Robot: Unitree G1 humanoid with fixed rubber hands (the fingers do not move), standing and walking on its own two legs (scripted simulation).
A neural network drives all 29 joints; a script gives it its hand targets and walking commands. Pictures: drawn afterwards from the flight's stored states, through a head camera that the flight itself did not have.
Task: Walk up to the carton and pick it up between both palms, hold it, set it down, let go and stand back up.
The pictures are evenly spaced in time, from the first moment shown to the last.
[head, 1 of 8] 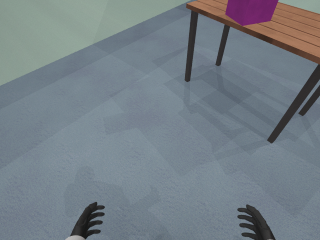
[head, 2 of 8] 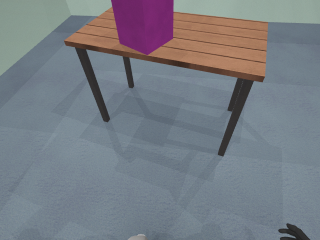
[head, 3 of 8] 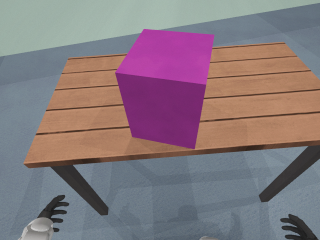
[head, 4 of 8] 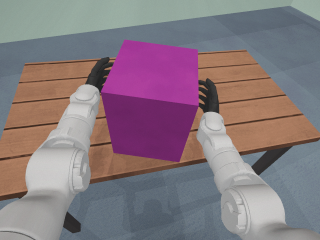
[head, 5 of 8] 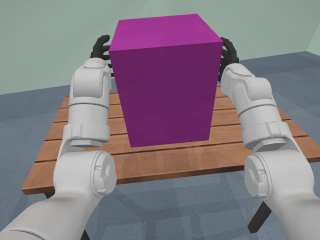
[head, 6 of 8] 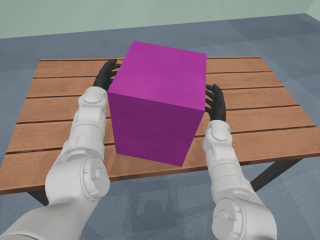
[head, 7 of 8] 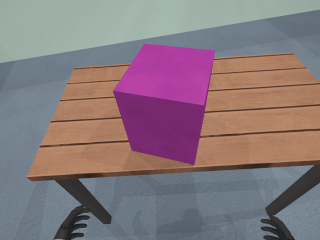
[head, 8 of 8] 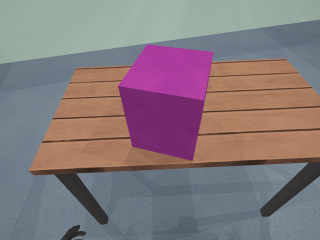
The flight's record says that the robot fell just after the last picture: no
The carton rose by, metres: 0.21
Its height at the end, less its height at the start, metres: +0.00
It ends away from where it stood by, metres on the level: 0.01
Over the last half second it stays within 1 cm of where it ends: yes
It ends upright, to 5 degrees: yes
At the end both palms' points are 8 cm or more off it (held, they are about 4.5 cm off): yes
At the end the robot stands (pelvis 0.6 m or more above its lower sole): yes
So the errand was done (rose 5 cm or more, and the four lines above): yes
